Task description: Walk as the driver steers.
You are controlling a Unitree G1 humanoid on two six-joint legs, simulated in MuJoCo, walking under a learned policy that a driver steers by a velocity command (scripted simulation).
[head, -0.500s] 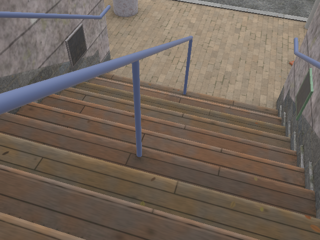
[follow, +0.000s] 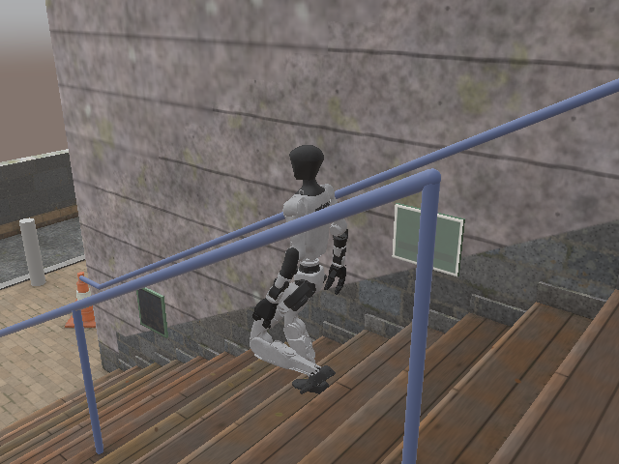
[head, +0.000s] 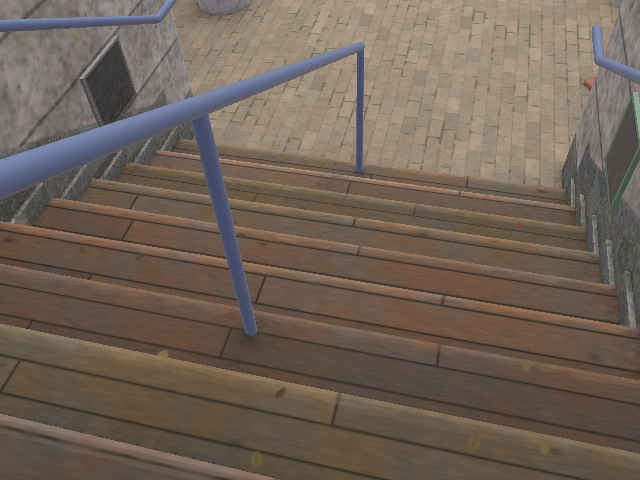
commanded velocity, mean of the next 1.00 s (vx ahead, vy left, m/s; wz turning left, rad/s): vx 0.95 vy -0.06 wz -0.40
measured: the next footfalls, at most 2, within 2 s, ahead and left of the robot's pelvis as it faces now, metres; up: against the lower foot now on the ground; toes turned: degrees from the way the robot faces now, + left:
left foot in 0.36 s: +0.43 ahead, +0.09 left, -0.17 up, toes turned +5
right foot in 0.78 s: +0.70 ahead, -0.09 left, -0.34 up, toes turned -16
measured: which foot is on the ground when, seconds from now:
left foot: up 0.00-0.34, down 0.36-0.78, up 0.80-1.00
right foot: down 0.00-0.34, up 0.36-0.76, down 0.78-1.00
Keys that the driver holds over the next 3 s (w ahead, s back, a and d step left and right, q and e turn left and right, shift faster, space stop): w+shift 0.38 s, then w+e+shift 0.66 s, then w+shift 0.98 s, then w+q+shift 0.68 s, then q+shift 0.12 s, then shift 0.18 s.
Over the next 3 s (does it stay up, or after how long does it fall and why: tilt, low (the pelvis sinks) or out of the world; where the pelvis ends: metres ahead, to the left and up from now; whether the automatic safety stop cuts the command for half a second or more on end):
stays up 2.31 -0.96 -1.35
